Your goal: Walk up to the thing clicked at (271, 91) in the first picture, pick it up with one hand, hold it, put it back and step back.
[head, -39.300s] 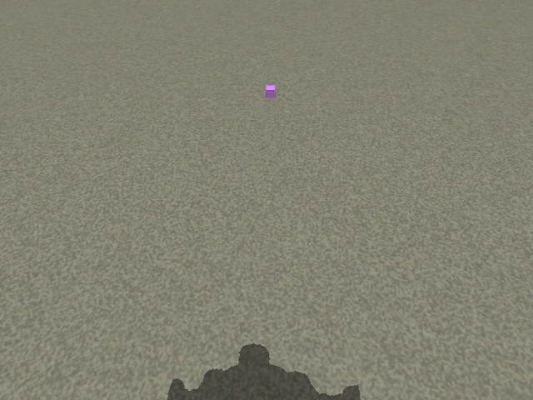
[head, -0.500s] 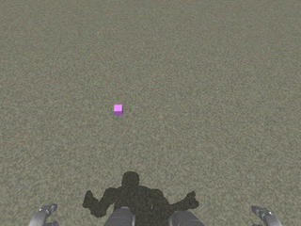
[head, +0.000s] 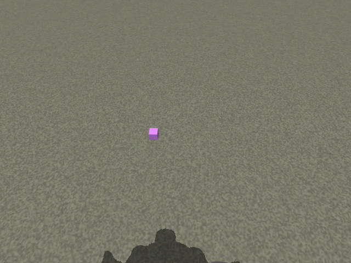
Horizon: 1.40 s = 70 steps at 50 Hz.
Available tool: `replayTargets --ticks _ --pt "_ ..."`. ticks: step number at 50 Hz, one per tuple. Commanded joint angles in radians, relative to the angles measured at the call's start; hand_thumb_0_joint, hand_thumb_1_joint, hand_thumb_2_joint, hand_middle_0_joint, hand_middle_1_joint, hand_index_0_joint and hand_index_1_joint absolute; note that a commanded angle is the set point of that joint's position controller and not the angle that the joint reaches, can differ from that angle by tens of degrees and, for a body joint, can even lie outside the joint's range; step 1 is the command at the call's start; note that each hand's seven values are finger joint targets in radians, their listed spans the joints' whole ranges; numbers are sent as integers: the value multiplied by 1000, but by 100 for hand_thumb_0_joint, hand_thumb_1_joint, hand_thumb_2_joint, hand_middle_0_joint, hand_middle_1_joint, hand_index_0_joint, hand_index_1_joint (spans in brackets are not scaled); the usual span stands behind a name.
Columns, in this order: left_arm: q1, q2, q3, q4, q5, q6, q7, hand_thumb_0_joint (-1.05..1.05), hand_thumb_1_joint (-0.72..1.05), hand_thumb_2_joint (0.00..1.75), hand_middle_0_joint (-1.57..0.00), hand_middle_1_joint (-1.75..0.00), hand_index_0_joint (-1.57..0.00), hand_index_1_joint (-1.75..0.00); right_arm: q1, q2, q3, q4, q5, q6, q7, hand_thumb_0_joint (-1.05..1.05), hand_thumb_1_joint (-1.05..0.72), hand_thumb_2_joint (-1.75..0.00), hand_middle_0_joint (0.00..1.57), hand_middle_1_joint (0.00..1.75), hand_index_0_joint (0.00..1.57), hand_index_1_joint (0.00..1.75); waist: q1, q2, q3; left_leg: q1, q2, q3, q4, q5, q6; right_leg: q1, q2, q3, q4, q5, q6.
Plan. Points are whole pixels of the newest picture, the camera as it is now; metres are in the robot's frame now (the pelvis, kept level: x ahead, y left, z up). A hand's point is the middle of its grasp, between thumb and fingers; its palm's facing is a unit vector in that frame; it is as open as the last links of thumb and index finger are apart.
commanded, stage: step back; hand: left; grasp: from above
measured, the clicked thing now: (153, 133) +1.07 +0.23 -0.73
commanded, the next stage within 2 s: stand in 0.76 s
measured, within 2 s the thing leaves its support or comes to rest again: neither
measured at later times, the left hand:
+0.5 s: hand out of the picture +0.08 +0.27 -0.15, palm faces +0.02 -0.94 -0.35, open 7.4 cm
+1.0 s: hand (86, 257) +0.15 +0.25 -0.13, palm faces -0.02 -0.94 -0.34, open 7.4 cm
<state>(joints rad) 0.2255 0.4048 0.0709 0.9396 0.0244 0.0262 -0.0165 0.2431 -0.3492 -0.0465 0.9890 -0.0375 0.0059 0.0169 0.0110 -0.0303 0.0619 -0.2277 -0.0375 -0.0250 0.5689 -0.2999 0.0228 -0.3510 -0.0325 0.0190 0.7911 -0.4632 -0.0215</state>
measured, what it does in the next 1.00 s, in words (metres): stands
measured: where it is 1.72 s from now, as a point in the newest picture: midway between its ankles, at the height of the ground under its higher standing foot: outside the picture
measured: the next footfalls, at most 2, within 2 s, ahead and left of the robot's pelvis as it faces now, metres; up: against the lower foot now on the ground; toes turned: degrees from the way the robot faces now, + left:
none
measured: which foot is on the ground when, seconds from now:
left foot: down 0.00-1.00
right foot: down 0.00-1.00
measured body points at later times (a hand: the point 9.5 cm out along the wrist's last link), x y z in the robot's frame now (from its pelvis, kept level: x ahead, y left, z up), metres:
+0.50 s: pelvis +0.02 +0.01 +0.00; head +0.03 +0.01 +0.45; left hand +0.08 +0.32 -0.13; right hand +0.08 -0.30 -0.12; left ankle +0.03 +0.13 -0.73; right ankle +0.03 -0.12 -0.73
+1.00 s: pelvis +0.04 +0.00 +0.02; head +0.06 +0.00 +0.47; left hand +0.15 +0.30 -0.11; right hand +0.15 -0.29 -0.11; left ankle +0.03 +0.13 -0.73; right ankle +0.03 -0.12 -0.73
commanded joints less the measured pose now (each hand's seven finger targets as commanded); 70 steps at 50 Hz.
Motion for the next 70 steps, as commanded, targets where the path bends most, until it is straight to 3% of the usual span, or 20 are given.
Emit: replayTargets --ticks 1,4,5,6,7,9,13,16,17,19,20,21,23,26,31,37,39,41,59,70 --pt "-23 173 47 -50 -7 -52 -1 0 90 90 -20 -30 -20 -30 -140 -273 -60 -102 -5 -50 -15 0 -90 -90 20 30 20 30 11 184 29 -127 233 -251 -310 -333 120 50 2 -19 -102 49 4" --pt "33 157 53 -5 5 -63 10 0 90 90 -20 -30 -20 -30 -130 -221 -44 -97 6 -19 -10 0 -90 -90 20 30 20 30 38 120 -11 -239 156 -133 -159 -355 47 303 54 -22 -356 124 -8" --pt "42 195 64 -5 16 -69 18 0 90 90 -20 -30 -20 -30 -113 -187 -34 -104 10 -16 -10 0 -90 -90 20 30 20 30 42 13 -5 -320 96 -86 -27 -318 10 327 -41 157 -438 1 -39" --pt "51 262 72 -7 21 -73 23 0 90 90 -20 -30 -20 -30 -127 -176 -33 -105 10 -12 -14 0 -90 -90 20 30 20 30 53 -89 10 -334 9 -60 144 -298 -8 211 -225 449 -590 -338 -111" --pt "-36 299 80 -30 23 -78 24 0 90 90 -20 -30 -20 -30 -107 -217 -49 -86 6 -10 -18 0 -90 -90 20 30 20 30 27 -80 66 -267 30 -73 288 -252 -20 49 -338 539 -645 -475 -187" --pt "-79 241 69 -40 15 -90 29 0 90 90 -20 -30 -20 -30 -54 -216 -51 -59 16 -19 -13 0 -90 -90 20 30 20 30 4 0 82 -255 56 -125 284 -172 -11 58 -282 432 -597 -316 -174" --pt "-108 234 65 -32 18 -84 20 0 90 90 -20 -30 -20 -30 -20 -197 -49 -37 8 -29 -3 0 -90 -90 20 30 20 30 1 -114 3 -113 66 -29 135 -158 -22 42 -224 253 -546 -150 -144" --pt "-128 199 40 -33 8 -66 13 0 90 90 -20 -30 -20 -30 4 -186 -58 -11 0 -39 -8 0 -90 -90 20 30 20 30 -29 -81 -24 66 27 22 -110 -17 -14 -16 -157 133 -411 12 -102" --pt "-107 170 27 -31 7 -63 11 0 90 90 -20 -30 -20 -30 10 -200 -65 -9 -7 -45 -15 0 -90 -90 20 30 20 30 -37 -22 -46 125 48 -18 -170 0 -6 -42 -130 90 -331 77 -77" --pt "-108 108 8 -26 -18 -59 9 0 90 90 -20 -30 -20 -30 -73 -280 -69 -34 -8 -58 -23 0 -90 -90 20 30 20 30 -9 178 -49 54 306 -396 -326 -216 97 -79 23 -37 -148 35 1" --pt "-106 159 24 -7 -15 -56 13 0 90 90 -20 -30 -20 -30 -101 -302 -71 -42 -5 -55 -19 0 -90 -90 20 30 20 30 -11 147 -17 -69 330 -394 -328 -273 152 14 4 1 -93 -25 1" --pt "-89 149 19 -3 -13 -61 13 0 90 90 -20 -30 -20 -30 -139 -280 -62 -44 0 -54 -19 0 -90 -90 20 30 20 30 12 123 -10 -69 308 -325 -295 -206 148 51 9 -15 -144 7 -6" --pt "-72 132 13 25 -13 -76 16 0 90 90 -20 -30 -20 -30 -159 -236 -43 -37 6 -51 -17 0 -90 -90 20 30 20 30 26 158 -34 -43 228 -181 -198 85 70 146 -3 -7 -326 184 -12" --pt "-90 188 21 37 -11 -85 22 0 90 90 -20 -30 -20 -30 -134 -210 -33 -22 17 -47 -20 0 -90 -90 20 30 20 30 1 111 -84 -79 143 -89 -134 139 11 259 -65 85 -327 381 -37" --pt "-114 185 16 47 -17 -84 31 0 90 90 -20 -30 -20 -30 -141 -207 -37 9 22 -49 -29 0 -90 -90 20 30 20 30 -5 39 -135 45 142 -51 -69 370 20 240 -90 77 -305 561 -46" --pt "-162 183 13 48 -11 -76 37 0 90 90 -20 -30 -20 -30 -172 -205 -40 23 21 -40 -30 0 -90 -90 20 30 20 30 -12 6 -123 46 148 -40 -85 334 30 236 -86 71 -301 534 -40" --pt "-172 141 -12 69 -31 -66 33 0 90 90 -20 -30 -20 -30 -190 -214 -25 28 32 -44 -31 0 -90 -90 20 30 20 30 -9 24 -137 127 170 -74 -145 520 16 246 -86 63 -333 650 -15" --pt "-170 147 -17 80 -29 -65 35 0 90 90 -20 -30 -20 -30 -206 -212 -22 37 34 -45 -32 0 -90 -90 20 30 20 30 -6 17 -143 161 167 -65 -150 545 10 264 -86 60 -362 684 -7" --pt "-209 161 -26 130 -16 -71 26 0 90 90 -20 -30 -20 -30 -241 -200 -1 81 31 -40 -19 0 -90 -90 20 30 20 30 -15 45 -121 183 171 -51 -293 306 -14 284 -97 70 -517 493 8" --pt "-188 161 -29 140 -12 -62 18 0 90 90 -20 -30 -20 -30 -201 -212 -3 96 24 -38 -15 0 -90 -90 20 30 20 30 -10 36 -38 93 158 -72 -332 62 -10 194 -86 84 -558 207 8"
